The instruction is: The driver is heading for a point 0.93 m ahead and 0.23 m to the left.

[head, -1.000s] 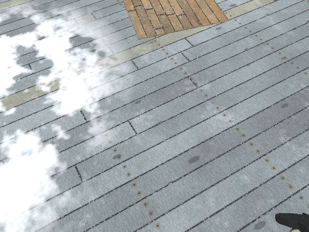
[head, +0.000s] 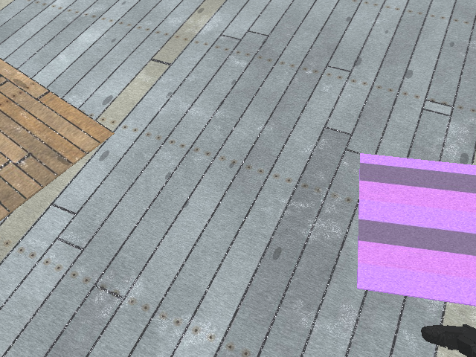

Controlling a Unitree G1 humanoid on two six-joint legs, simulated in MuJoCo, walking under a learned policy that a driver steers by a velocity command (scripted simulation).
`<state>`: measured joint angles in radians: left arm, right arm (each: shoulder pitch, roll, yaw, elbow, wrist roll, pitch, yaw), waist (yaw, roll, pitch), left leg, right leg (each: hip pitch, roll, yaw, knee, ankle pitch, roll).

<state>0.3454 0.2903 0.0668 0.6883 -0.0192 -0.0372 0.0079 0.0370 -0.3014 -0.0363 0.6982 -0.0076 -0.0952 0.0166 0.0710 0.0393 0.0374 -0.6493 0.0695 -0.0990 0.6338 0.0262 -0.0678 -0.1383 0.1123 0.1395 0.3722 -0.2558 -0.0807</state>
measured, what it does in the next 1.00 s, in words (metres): walks ahead: left foot, then right foot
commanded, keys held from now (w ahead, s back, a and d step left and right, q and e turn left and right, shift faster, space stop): w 0.60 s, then w+q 0.40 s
